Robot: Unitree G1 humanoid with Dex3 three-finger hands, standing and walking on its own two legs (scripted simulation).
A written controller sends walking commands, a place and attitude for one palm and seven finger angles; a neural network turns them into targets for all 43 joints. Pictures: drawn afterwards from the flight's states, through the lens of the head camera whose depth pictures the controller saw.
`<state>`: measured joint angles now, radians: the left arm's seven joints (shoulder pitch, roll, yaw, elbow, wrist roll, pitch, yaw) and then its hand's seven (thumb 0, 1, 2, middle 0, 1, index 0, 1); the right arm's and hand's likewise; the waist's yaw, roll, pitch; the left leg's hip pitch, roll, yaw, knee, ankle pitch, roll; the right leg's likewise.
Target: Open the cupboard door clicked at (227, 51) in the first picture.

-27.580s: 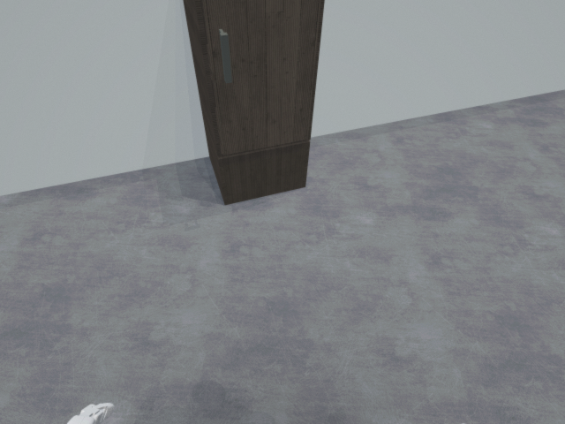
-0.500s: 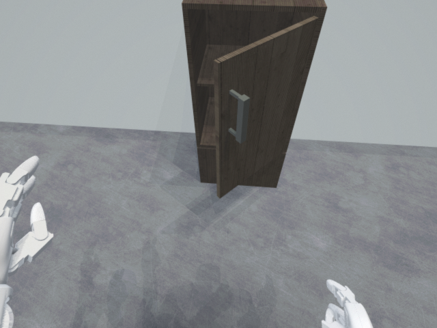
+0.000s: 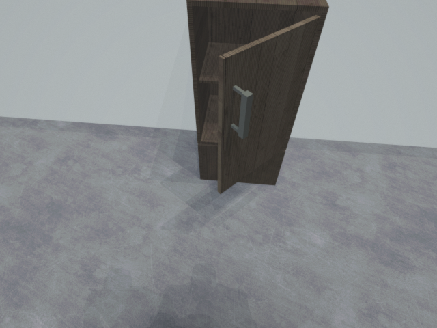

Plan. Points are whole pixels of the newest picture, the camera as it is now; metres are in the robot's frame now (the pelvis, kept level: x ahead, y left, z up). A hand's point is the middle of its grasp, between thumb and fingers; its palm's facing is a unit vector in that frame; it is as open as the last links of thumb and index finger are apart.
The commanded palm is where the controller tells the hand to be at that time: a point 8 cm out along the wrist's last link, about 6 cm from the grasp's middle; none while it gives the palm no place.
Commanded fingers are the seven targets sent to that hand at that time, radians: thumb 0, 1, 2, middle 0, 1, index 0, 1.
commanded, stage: let the arm hang, fingers relaxed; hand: left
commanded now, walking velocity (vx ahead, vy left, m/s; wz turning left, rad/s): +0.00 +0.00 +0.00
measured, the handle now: (240, 112) +0.68 -0.02 -0.02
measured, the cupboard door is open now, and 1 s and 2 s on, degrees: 46 46 46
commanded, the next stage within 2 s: look to check the result in 0.56 s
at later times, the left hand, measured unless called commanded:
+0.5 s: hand out of the picture +0.01 +0.17 -0.18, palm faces +0.02 -0.99 -0.16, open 7.3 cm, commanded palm none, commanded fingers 0.00 0.90 0.90 -0.20 -0.30 -0.20 -0.30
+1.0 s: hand out of the picture +0.01 +0.17 -0.17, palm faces +0.03 -0.98 -0.18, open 7.4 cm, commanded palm none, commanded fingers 0.00 0.90 0.90 -0.20 -0.30 -0.20 -0.30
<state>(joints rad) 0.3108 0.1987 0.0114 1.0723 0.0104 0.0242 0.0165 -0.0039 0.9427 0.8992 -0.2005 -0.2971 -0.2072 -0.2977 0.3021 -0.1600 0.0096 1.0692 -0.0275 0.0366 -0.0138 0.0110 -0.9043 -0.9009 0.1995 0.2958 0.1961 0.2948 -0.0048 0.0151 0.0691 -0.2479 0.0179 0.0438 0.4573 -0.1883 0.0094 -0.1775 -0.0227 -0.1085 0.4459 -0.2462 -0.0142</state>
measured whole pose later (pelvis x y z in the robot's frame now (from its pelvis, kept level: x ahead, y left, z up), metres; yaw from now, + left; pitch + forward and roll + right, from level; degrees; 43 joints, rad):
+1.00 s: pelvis +0.02 +0.01 +0.00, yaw -1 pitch -2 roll +0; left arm 0.28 0.13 0.01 1.16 0.01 -0.01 0.03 0.00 0.91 0.90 -0.20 -0.30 -0.20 -0.30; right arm 0.28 -0.13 0.01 1.16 -0.02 0.00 -0.03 0.01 -0.91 -0.90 0.20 0.30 0.20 0.29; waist 0.00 0.00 0.05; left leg -0.17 0.00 0.06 0.39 -0.19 0.02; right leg -0.12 -0.04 -0.09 0.41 -0.26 0.00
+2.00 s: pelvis +0.02 -0.03 +0.00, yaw -20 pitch +1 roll +2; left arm 0.23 0.18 0.08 0.95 0.02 0.02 0.02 0.00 0.90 0.90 -0.20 -0.30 -0.21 -0.30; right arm 0.05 -0.23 -0.07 0.91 -0.02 0.06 -0.03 0.01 -0.91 -0.90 0.20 0.30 0.20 0.29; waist 0.04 0.02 0.11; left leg -0.49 0.04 -0.03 1.10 -0.39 -0.07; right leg -0.25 0.09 0.10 0.48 -0.24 -0.08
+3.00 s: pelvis +0.05 +0.00 +0.00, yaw -55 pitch +0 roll +0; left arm 0.21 0.19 0.06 0.91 0.03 0.02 -0.02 0.01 0.90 0.90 -0.20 -0.30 -0.21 -0.30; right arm 0.22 -0.22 -0.06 0.90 -0.03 0.04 0.01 0.01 -0.91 -0.90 0.20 0.30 0.20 0.29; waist 0.00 -0.01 0.06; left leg -0.42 0.06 0.05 0.87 -0.42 -0.07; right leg -0.24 0.03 0.09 0.51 -0.27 -0.03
